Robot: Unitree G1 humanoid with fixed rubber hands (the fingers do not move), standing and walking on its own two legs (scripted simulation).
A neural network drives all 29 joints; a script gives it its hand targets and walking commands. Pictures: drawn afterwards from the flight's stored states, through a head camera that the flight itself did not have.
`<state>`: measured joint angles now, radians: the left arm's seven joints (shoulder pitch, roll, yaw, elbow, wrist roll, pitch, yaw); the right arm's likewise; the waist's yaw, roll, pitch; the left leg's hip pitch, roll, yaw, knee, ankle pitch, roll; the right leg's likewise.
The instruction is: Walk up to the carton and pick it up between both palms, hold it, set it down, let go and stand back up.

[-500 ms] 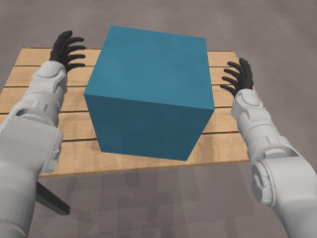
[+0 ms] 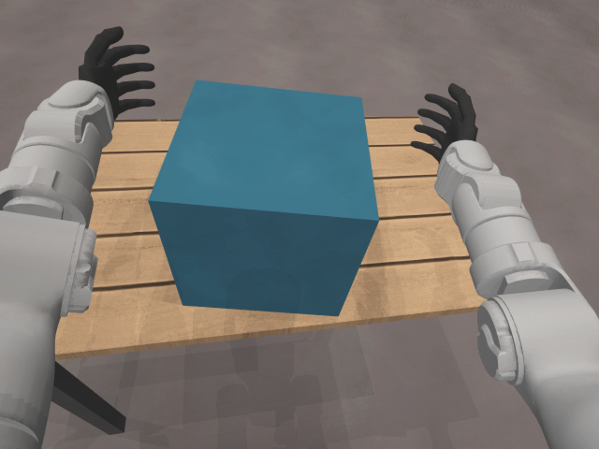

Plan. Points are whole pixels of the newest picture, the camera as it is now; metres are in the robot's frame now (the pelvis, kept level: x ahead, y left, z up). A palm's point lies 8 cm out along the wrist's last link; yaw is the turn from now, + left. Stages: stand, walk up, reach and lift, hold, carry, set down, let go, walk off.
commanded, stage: set down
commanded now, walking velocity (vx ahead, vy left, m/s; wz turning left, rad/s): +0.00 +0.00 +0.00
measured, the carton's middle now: (270, 203) +0.46 -0.01 +0.05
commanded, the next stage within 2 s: none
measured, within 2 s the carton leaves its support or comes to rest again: neither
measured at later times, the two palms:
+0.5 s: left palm (82, 163) +0.43 +0.22 +0.16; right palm (442, 204) +0.36 -0.21 +0.14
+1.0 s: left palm (65, 219) +0.38 +0.24 +0.12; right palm (441, 246) +0.31 -0.21 +0.11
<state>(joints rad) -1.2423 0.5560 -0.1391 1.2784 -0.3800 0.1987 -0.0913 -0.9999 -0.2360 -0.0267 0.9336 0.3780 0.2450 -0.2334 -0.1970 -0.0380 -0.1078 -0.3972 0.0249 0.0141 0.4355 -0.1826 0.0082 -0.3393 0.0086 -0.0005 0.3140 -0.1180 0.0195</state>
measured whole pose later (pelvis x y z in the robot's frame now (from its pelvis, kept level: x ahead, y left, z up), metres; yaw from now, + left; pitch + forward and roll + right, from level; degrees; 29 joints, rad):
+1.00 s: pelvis -0.01 +0.01 +0.00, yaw -1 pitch -2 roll -1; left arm -0.58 0.49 0.05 0.53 -0.30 0.37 -0.13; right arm -0.39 -0.13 -0.10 0.29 0.29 0.35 -0.26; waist -0.07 -0.05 0.04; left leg -0.20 0.01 0.04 0.43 -0.19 0.02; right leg -0.16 0.00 0.02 0.33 -0.13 0.03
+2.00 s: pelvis +0.02 +0.00 +0.00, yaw +0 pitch -5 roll -1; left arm 0.32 0.50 0.02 0.00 -0.35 0.00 -0.14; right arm 0.43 -0.04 0.01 -0.15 0.20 0.11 -0.26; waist 0.05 -0.03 0.12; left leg -0.09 0.02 0.03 0.44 -0.26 0.01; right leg -0.05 0.00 0.01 0.33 -0.20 0.02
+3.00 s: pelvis +0.02 -0.02 +0.00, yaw -1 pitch -6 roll +0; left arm 0.24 0.31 -0.01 0.40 -0.14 0.06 -0.05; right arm 0.27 -0.09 -0.02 0.47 0.04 -0.10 -0.08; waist 0.03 -0.02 0.09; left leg -0.06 0.03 0.03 0.38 -0.23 -0.01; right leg -0.05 0.01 0.01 0.36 -0.21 0.00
